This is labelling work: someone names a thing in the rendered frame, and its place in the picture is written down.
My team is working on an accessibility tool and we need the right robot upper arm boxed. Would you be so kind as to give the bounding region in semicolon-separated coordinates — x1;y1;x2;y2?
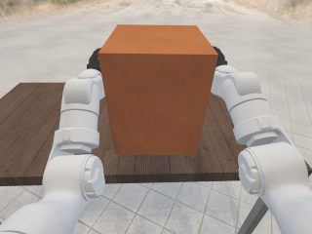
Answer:
238;141;312;234

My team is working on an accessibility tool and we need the robot left forearm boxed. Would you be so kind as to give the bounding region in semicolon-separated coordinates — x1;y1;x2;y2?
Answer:
42;68;105;193

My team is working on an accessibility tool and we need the left robot upper arm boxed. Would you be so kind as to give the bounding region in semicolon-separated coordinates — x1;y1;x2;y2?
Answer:
0;154;105;234

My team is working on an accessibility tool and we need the table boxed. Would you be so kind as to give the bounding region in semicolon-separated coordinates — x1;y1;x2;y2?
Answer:
0;82;312;234

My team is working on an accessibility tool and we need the carton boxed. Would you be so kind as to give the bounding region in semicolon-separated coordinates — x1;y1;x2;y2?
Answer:
97;24;218;155

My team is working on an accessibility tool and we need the robot left hand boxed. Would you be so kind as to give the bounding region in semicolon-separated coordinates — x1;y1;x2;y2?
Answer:
87;48;101;73

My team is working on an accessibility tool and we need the robot right forearm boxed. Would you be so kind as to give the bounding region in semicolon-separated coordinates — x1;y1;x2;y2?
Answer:
211;64;309;182

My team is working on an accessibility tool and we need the robot right hand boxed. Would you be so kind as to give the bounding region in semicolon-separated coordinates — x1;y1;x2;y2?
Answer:
213;46;228;67

